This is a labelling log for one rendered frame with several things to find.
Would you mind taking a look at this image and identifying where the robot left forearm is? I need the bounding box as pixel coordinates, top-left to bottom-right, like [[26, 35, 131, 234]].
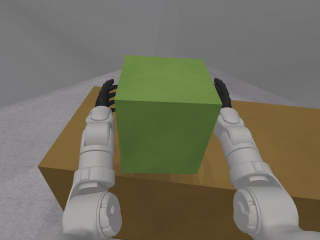
[[62, 106, 115, 232]]

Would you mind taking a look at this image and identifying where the pedestal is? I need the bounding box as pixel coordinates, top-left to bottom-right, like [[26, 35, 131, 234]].
[[37, 86, 320, 240]]

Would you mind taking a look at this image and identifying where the robot right forearm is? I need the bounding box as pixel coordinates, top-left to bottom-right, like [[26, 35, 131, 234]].
[[214, 107, 299, 222]]

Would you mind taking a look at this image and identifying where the robot left upper arm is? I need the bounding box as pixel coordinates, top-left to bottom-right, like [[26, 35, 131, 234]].
[[41, 191, 122, 240]]

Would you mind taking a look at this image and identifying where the carton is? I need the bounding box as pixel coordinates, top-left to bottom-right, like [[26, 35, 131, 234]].
[[114, 55, 223, 174]]

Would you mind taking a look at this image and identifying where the left robot hand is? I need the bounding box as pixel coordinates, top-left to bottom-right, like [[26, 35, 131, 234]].
[[95, 79, 118, 113]]

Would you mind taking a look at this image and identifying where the right robot hand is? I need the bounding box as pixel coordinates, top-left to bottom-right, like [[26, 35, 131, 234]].
[[213, 78, 232, 109]]

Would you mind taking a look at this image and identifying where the robot right upper arm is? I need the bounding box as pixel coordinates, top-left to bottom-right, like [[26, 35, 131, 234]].
[[233, 186, 320, 240]]

